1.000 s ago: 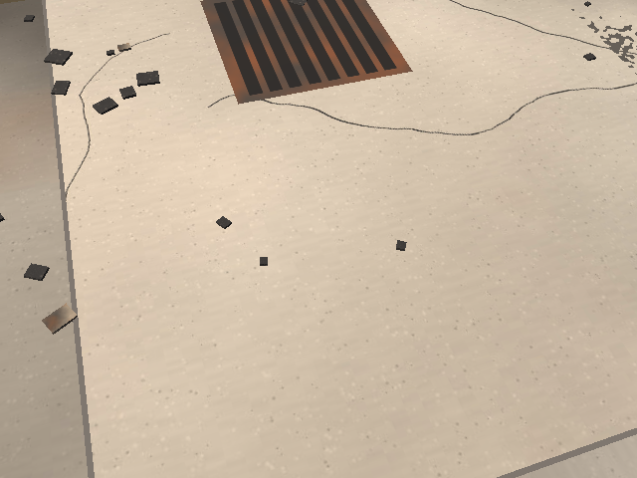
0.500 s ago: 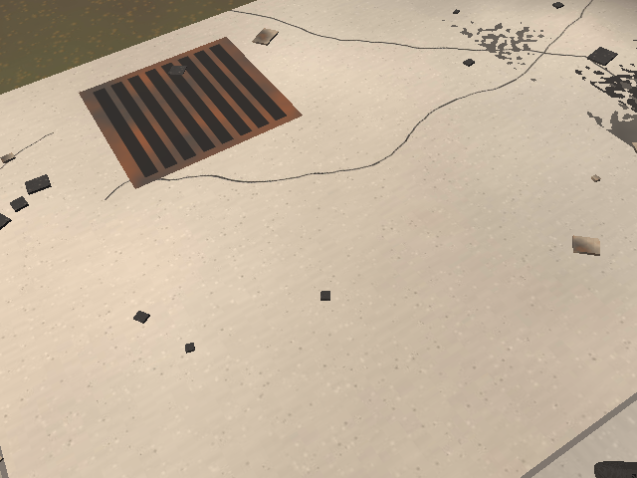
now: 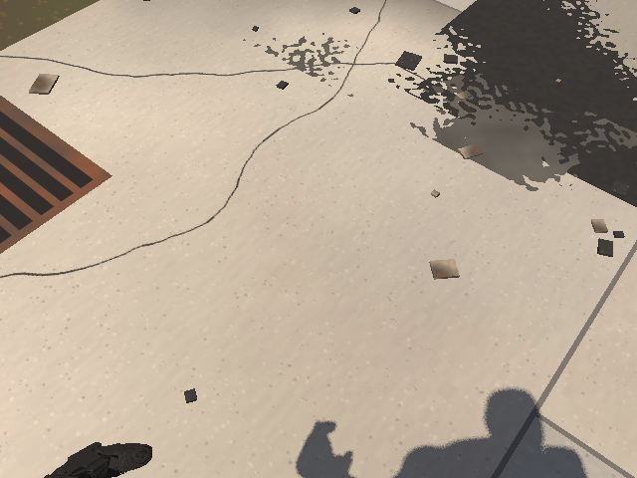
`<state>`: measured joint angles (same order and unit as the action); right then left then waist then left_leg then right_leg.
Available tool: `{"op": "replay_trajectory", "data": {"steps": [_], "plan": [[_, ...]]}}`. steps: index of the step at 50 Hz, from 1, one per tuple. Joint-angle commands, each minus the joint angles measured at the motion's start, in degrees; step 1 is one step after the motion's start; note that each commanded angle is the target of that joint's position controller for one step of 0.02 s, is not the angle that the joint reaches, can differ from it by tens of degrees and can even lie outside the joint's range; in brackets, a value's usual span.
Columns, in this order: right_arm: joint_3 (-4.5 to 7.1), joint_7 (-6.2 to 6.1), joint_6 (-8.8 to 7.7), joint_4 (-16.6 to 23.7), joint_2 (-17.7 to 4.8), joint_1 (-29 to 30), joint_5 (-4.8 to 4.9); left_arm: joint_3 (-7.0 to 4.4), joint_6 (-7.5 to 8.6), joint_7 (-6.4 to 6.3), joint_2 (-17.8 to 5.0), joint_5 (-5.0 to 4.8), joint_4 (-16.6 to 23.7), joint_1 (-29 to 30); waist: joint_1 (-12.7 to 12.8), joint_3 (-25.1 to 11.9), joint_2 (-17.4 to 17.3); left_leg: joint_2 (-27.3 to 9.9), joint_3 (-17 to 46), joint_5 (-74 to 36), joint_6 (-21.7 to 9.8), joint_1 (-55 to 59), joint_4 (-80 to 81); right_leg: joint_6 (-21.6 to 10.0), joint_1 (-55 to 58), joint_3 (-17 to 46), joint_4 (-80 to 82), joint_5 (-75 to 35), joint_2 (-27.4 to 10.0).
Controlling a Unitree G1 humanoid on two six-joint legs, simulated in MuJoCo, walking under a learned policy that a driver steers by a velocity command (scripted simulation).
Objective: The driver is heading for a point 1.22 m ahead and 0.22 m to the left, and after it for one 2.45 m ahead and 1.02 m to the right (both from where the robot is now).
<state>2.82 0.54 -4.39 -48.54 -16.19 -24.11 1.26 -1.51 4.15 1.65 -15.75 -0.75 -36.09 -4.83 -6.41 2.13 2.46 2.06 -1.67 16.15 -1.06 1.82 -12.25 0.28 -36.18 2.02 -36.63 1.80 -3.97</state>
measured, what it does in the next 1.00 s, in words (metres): walks ahead, turning left: right foot, then left foot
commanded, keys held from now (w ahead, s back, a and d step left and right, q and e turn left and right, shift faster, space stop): w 0.38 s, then w+q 0.62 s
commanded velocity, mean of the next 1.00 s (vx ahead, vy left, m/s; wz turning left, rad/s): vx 0.50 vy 0.00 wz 0.21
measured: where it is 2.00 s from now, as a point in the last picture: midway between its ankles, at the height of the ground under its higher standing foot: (243, 323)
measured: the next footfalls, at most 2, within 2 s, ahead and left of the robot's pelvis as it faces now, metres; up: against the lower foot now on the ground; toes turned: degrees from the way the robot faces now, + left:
right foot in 0.10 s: +0.25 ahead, -0.13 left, +0.00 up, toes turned -1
left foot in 0.64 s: +0.55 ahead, +0.11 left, +0.00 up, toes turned +7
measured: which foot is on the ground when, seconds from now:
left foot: down 0.00-0.12, up 0.14-0.62, down 0.64-1.00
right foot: up 0.00-0.08, down 0.10-0.66, up 0.68-1.00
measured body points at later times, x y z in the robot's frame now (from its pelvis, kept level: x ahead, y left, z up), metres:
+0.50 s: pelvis +0.28 -0.04 +0.00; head +0.31 -0.04 +0.45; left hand +0.31 +0.25 -0.12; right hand +0.49 -0.27 -0.09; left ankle +0.47 +0.12 -0.69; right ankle +0.21 -0.13 -0.74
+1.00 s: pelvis +0.57 +0.04 +0.01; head +0.60 +0.07 +0.45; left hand +0.71 +0.34 -0.08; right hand +0.70 -0.23 -0.10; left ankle +0.51 +0.10 -0.74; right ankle +0.80 -0.09 -0.69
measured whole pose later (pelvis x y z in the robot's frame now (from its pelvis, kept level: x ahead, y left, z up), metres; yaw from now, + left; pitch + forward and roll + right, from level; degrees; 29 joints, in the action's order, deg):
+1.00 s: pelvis +0.57 +0.04 +0.01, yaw +17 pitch +2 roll -1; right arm 3.0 -0.5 -2.4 -41.5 -17.1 -20.1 1.1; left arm -2.0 5.5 0.3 -17.1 0.6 -39.2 -3.6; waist -4.3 2.4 1.9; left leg 6.8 8.3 13.1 -5.2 -7.3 -19.5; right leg 4.1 -36.5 6.8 -35.7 -1.3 -3.4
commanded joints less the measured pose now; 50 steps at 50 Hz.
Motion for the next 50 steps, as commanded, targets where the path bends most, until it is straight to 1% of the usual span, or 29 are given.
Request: {"op": "replay_trajectory", "data": {"steps": [1,3,5,6,7,8,9,10,11,12,13,15,18,21,26,28,30,31,32,33,34,35,36,37,38,39,41,46,50], "plan": [[2.28,-0.39,-0.02,2.5,-10.9,0.5,0.54,-0.93,1.27,0.92,-3.8,-0.44,5.8,6.5,2.2,2.3,-7.1,-15.8,7.2,-23.3,-8.7,-2.5,2.9,-1.6,4.1,-1.4,5.0,-1.6,1.8],[2.47,-0.64,0.66,2.1,-11.9,0.4,0.51,-1.86,1.23,1.07,-5.7,-0.28,5.5,4.2,4.8,0.0,-7.8,-16.3,6.1,-35.7,-7.4,0.6,-2.2,-3.6,9.5,-2.5,6.8,1.7,3.5],[1.98,-1.04,1.21,2.5,-11.5,1.2,0.18,-4.2,0.77,0.25,-9.7,0.01,1.6,-9.7,12.5,-8.8,-7.2,-12.6,2.3,-46.1,-4.7,-4.5,-19.8,-6.9,30.4,-4.0,8.8,0.6,5.0],[0.54,-1.25,1.03,4.4,-8.3,0.8,-1.67,-5.39,0.14,-0.63,-14.1,0.53,-0.2,-20.1,15.9,-17.6,0.2,-9.5,0.4,-27.2,-2.7,-17.0,-38.4,-10.5,48.0,9.3,6.3,0.0,-6.8],[-1.47,-0.8,0.07,5.2,-1.4,-6.8,-1.18,-5.57,0.17,-0.19,-17.1,0.63,-0.9,-20.6,10.4,-25.0,14.6,0.5,3.6,15.4,-0.2,-35.8,-56.1,-19.1,61.2,37.2,13.6,14.2,-18.8],[0.05,-0.43,-0.82,4.8,-8.2,-1.6,0.21,-4.13,0.26,-0.16,-10.9,0.14,-0.6,-19.6,13.0,-20.7,7.6,-2.4,9.0,16.2,-0.7,-41.9,-61.1,-17.0,57.6,38.4,17.8,19.5,-17.0],[0.69,-0.13,-1.37,6.7,-9.9,3.8,1.4,-3.45,0.39,-0.22,-9.4,0.09,-0.6,-15.8,12.1,-12.3,5.6,-4.9,7.3,10.8,-1.2,-44.6,-60.7,-15.2,50.4,29.5,19.0,15.3,-15.0],[0.44,-0.32,-1.63,7.0,-9.1,6.4,0.92,-3.18,0.52,-0.13,-8.7,0.33,-0.5,-12.5,10.5,-8.0,1.0,-7.1,6.1,6.0,-0.9,-43.0,-58.3,-14.5,42.9,23.5,20.2,7.4,-12.7],[0.63,-0.33,-1.53,7.1,-8.7,7.2,-0.07,-2.92,0.64,0.06,-7.6,0.79,-0.5,-10.1,8.8,-5.2,0.2,-8.5,5.8,3.1,-0.3,-41.4,-55.6,-14.3,37.3,19.2,21.7,1.8,-10.7],[0.63,-0.13,-1.05,6.8,-8.0,6.0,-0.21,-2.68,0.94,0.09,-6.7,1.38,-0.5,-8.9,6.9,-4.9,1.6,-9.8,6.3,0.9,0.1,-38.0,-54.3,-14.2,33.5,16.6,23.4,-0.8,-9.4],[0.43,-0.05,-0.49,6.4,-6.9,4.9,-0.18,-2.71,1.28,0.12,-6.3,1.24,-0.8,-8.3,5.9,-4.9,2.1,-10.1,6.1,0.0,0.7,-36.2,-53.1,-14.6,31.3,14.9,25.1,-1.9,-8.7],[0.1,-0.15,0.54,6.5,-5.5,5.4,-0.63,-2.93,2.11,0.09,-7.0,0.55,-2.1,-8.2,4.9,-3.1,1.6,-10.4,5.3,-1.5,2.0,-35.9,-50.0,-15.4,27.5,11.4,27.6,-4.4,-8.3],[-0.29,-0.23,0.74,8.6,-4.8,12.0,-1.25,-3.28,2.2,-0.55,-8.3,0.62,-4.1,-9.7,6.3,0.1,0.3,-10.6,4.9,-9.8,3.3,-39.2,-40.3,-15.0,26.7,7.3,29.7,-5.3,-7.2],[-0.91,0.59,0.06,9.6,-3.6,17.4,-0.74,-3.42,1.86,-1.01,-9.6,0.62,-5.4,-11.0,8.5,1.2,0.3,-8.9,3.2,-20.2,2.7,-36.8,-28.4,-12.7,27.2,2.0,30.4,-4.1,-5.4],[-0.87,2.01,-0.14,12.7,-4.5,24.5,0.18,-3.94,1.14,-1.24,-11.0,0.18,-9.2,-15.8,11.0,3.0,-0.5,-7.0,3.8,-20.6,-0.3,-38.8,-21.2,-11.1,36.4,-0.8,28.9,-3.0,-9.6],[-0.67,2.69,-0.12,13.8,-5.0,25.3,-0.06,-4.2,0.36,-1.56,-11.3,0.01,-9.9,-15.9,10.6,2.7,-0.3,-6.1,3.2,-15.8,-2.0,-39.8,-20.0,-9.9,41.2,-1.8,25.9,-7.8,-11.0],[0.06,2.97,0.07,13.8,-6.4,22.1,-0.39,-4.51,-0.45,-2.04,-12.4,0.14,-9.7,-14.6,8.3,-0.4,1.3,-3.3,0.2,-10.3,-3.8,-34.0,-19.8,-8.2,43.3,-3.8,19.1,-24.7,-10.8],[1.14,2.81,0.27,12.7,-8.0,16.3,-0.51,-4.55,-1.02,-2.39,-12.7,0.26,-9.4,-13.5,4.8,-4.3,1.4,-0.8,-2.0,-10.1,-5.1,-25.8,-18.9,-6.9,42.6,-6.0,10.7,-34.5,-9.3],[2.88,2.25,0.57,10.5,-11.0,7.8,-0.31,-4.1,-1.41,-3.0,-11.7,0.68,-8.6,-13.8,1.1,-9.6,-0.1,0.5,-1.3,-11.7,-6.8,-12.8,-18.4,-4.8,36.9,-8.5,-1.7,-35.1,-6.7],[4.77,1.44,0.98,10.2,-17.6,0.7,-0.65,-2.55,-0.59,-3.09,-7.8,1.73,-5.9,-18.2,1.0,-17.4,-10.1,-12.5,20.7,-11.1,-14.6,9.9,-19.1,-1.1,15.5,-9.7,-23.4,-14.4,-1.1],[4.25,1.59,0.98,10.6,-16.5,0.6,0.43,-1.11,1.11,-2.19,-4.5,2.19,-5.8,-19.3,2.5,-23.7,-17.2,-21.1,47.6,-1.6,-22.2,20.8,-8.3,1.3,-0.6,-1.4,-38.1,29.3,8.9],[2.98,1.59,0.87,10.9,-12.5,1.2,0.1,-2.37,2.74,-1.08,-9.9,0.13,-5.0,-15.2,0.5,-20.3,-12.3,-20.3,45.1,4.5,-19.5,18.9,-5.2,0.0,-6.7,5.6,-41.6,28.4,5.0],[2.69,1.39,0.72,11.2,-11.0,3.6,-0.34,-2.3,3.61,-0.74,-10.3,-1.23,-3.4,-10.5,0.9,-13.0,-8.5,-18.2,37.2,2.6,-17.5,11.7,-4.7,-0.9,-8.2,4.4,-39.7,24.1,2.6],[2.47,1.32,0.59,11.6,-10.2,6.6,-0.61,-2.12,3.99,-1.04,-9.5,-0.46,-2.7,-8.2,2.8,-7.5,-3.4,-16.0,31.3,-3.7,-16.2,3.1,-4.0,-1.1,-7.2,3.5,-34.5,20.4,0.5],[2.01,1.15,0.41,12.3,-8.7,8.9,-1.01,-2.55,3.73,-1.51,-9.9,0.82,-2.7,-7.7,4.6,-5.6,-2.9,-14.2,27.3,-10.2,-15.3,-2.7,-3.1,-0.7,-3.7,3.6,-29.7,17.7,-1.2],[1.85,1.0,0.46,13.1,-8.4,10.1,-1.43,-2.63,3.2,-1.58,-9.5,1.4,-2.5,-8.3,6.0,-4.8,-4.4,-12.8,25.9,-14.4,-15.4,-6.5,-1.9,-0.1,-0.7,3.7,-27.8,16.4,-1.6],[2.08,0.55,0.39,13.2,-8.7,10.3,-1.09,-2.44,2.18,-1.71,-8.1,1.86,-2.5,-9.6,7.2,-4.5,-5.4,-11.8,23.0,-19.8,-16.2,-10.6,-0.5,1.7,1.4,2.8,-24.2,15.1,-1.5],[2.84,-1.12,0.83,11.4,-10.6,6.6,-0.23,-1.44,1.69,-1.9,-5.2,1.83,0.1,-0.2,4.4,-1.8,-5.8,-7.2,16.9,-19.0,-12.9,-15.6,-0.4,4.4,3.0,1.8,-5.2,-1.2,1.1],[3.11,-1.67,1.65,9.7,-11.1,2.8,0.24,-1.31,2.53,-0.94,-5.2,0.77,1.8,6.7,1.9,-1.4,-6.9,-7.4,19.6,-13.9,-10.9,-14.8,-2.6,3.9,7.8,2.0,5.0,-7.5,4.0]]}}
